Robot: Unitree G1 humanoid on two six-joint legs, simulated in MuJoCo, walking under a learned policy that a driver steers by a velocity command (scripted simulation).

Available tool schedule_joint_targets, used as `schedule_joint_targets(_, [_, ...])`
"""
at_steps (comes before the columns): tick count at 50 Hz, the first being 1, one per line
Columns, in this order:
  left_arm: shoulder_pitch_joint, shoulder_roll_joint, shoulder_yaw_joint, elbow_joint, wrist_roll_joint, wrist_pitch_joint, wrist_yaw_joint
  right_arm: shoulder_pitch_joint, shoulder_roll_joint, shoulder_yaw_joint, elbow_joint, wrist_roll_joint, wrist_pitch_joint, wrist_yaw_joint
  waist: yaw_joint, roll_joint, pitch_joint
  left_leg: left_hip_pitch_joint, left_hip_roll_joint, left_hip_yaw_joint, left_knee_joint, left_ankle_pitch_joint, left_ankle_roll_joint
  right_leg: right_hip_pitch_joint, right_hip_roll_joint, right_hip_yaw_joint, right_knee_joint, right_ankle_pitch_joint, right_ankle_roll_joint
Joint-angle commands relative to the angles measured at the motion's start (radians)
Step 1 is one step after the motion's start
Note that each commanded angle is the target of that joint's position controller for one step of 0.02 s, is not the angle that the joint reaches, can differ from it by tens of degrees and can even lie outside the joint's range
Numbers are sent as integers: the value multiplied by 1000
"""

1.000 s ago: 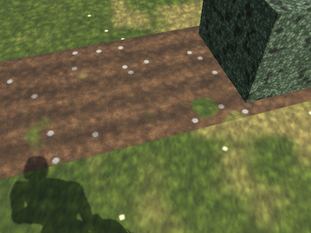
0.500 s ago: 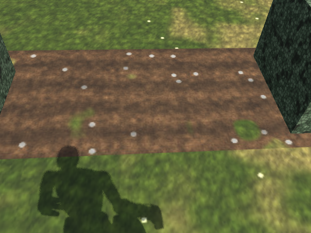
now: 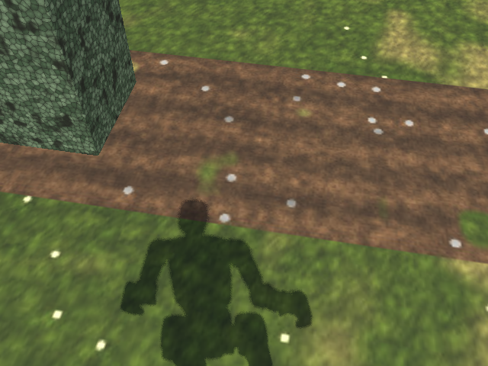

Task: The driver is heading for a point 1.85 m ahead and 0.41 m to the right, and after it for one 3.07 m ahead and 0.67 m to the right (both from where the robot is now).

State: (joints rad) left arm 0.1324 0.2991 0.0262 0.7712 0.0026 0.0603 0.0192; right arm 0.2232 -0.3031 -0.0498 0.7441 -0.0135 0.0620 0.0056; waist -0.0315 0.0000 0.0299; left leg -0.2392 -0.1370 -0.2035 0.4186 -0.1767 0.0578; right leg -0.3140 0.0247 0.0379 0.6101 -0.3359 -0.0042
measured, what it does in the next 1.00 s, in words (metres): steps on the spot: right foot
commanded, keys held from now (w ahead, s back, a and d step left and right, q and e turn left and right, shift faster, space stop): no key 0.96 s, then w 0.04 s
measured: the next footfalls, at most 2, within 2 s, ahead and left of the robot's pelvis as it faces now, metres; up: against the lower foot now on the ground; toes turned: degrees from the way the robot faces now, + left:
right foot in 0.04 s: +0.05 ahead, -0.11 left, +0.00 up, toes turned +3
right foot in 1.76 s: +0.50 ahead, -0.17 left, -0.17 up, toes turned -17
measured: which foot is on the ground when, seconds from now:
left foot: down 0.00-1.00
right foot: up 0.00-0.02, down 0.04-1.00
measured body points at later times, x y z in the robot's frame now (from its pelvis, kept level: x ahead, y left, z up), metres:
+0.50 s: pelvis +0.02 -0.02 +0.00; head +0.03 -0.02 +0.45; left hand +0.13 +0.24 -0.12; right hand +0.10 -0.29 -0.13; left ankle +0.01 +0.11 -0.74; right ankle +0.01 -0.12 -0.74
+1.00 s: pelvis +0.02 -0.01 +0.00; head +0.03 -0.02 +0.45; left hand +0.07 +0.25 -0.14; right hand +0.08 -0.27 -0.15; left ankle +0.01 +0.11 -0.74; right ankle +0.01 -0.12 -0.74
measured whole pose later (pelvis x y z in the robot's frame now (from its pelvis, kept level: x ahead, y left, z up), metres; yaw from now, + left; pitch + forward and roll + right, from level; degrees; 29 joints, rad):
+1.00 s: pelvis +0.02 -0.01 +0.00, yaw +0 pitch +0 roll +0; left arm 0.22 0.25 -0.02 1.02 0.01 0.01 0.01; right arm 0.17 -0.24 0.01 1.11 0.00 0.03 -0.03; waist 0.00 0.00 0.01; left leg -0.13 -0.05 -0.13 0.34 -0.20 0.00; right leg -0.13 0.03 0.04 0.36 -0.22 -0.03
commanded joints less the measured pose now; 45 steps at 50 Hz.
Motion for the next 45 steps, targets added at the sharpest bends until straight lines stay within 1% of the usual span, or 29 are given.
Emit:
schedule_joint_targets(1, [60,53,1,-53,11,-31,11,-44,-126,-20,-48,14,-10,-12,54,92,-99,-24,224,-231,-42,146,67,219,-28,10,-302,184,-37])
schedule_joint_targets(2, [56,97,1,-64,31,-42,19,-8,-74,-4,-44,18,-16,-12,33,-43,-114,-106,159,-159,53,-36,13,316,-187,179,-377,159,-64])
schedule_joint_targets(3, [-15,162,4,-93,29,-44,18,33,-56,0,-42,25,-20,-13,-4,-177,-87,-197,21,-24,129,-241,-22,300,-339,380,-406,285,-139])
schedule_joint_targets(4, [-2,146,2,-74,22,-43,12,18,-107,-9,-24,3,-14,-19,24,-160,-73,-130,47,10,175,-312,-31,193,-362,384,-385,311,-209])
schedule_joint_targets(5, [-27,94,-16,-72,14,-50,5,2,-106,-10,-13,5,-12,-16,10,-132,-46,-99,71,12,175,-258,-39,173,-310,330,-390,289,-200])
schedule_joint_targets(6, [-49,72,-25,-69,12,-54,1,-12,-93,-7,-1,10,-12,-12,7,-134,-32,-71,77,20,142,-199,-48,157,-254,268,-392,251,-165])
schedule_joint_targets(7, [-57,74,-29,-66,15,-56,1,-20,-85,-3,7,9,-12,-6,7,-166,-37,-37,74,37,120,-149,-53,156,-211,218,-384,267,-137])
schedule_joint_targets(8, [-53,79,-30,-59,14,-59,3,-15,-78,1,16,5,-11,-1,7,-182,-49,-8,74,53,98,-118,-57,162,-192,191,-365,328,-127])
schedule_joint_targets(9, [-35,93,-26,-49,11,-59,2,-7,-77,2,31,3,-11,-1,8,-161,-60,21,76,68,59,-96,-60,166,-186,168,-340,390,-131])
schedule_joint_targets(10, [-12,105,-21,-35,7,-57,-2,-6,-71,8,44,5,-11,-8,7,-149,-65,46,84,79,11,-58,-63,167,-179,157,-318,384,-127])
schedule_joint_targets(11, [0,106,-20,-26,5,-56,-5,-18,-68,12,52,3,-11,-12,12,-130,-64,68,96,76,-33,-1,-66,162,-169,158,-313,343,-114])
schedule_joint_targets(13, [4,103,-16,-19,3,-54,-9,-42,-82,18,64,-7,-14,-18,20,-109,-51,104,143,36,-66,67,-70,127,-152,170,-323,226,-85])
schedule_joint_targets(14, [18,93,-16,-21,4,-55,-13,-56,-104,13,77,-1,-16,-20,41,-74,-29,75,150,26,-34,83,-68,121,-128,158,-336,226,-78])
schedule_joint_targets(15, [10,86,-18,-14,4,-56,-13,-50,-98,12,95,8,-20,-19,28,-41,-30,46,149,21,-41,76,-67,149,-122,138,-330,226,-77])
schedule_joint_targets(16, [5,87,-16,-9,6,-55,-11,-44,-88,17,109,10,-25,-20,23,-24,-37,37,153,18,-57,82,-65,177,-118,125,-311,244,-77])
schedule_joint_targets(19, [21,86,-13,11,7,-56,-11,-49,-85,21,142,7,-34,-29,33,14,-64,43,166,8,-80,127,-56,223,-111,102,-272,330,-76])
schedule_joint_targets(22, [26,82,-13,35,6,-55,-12,-59,-82,24,165,11,-34,-32,36,17,-67,55,172,3,-89,138,-48,222,-107,92,-269,323,-70])
schedule_joint_targets(32, [50,87,-16,119,7,-55,-8,-58,-84,32,254,10,-36,-39,32,3,-46,82,187,-2,-113,154,-31,204,-102,85,-288,294,-54])
schedule_joint_targets(45, [86,74,-25,206,6,-58,-2,-58,-60,45,332,11,-41,-42,33,1,-33,86,190,8,-126,148,-27,198,-104,85,-299,283,-47])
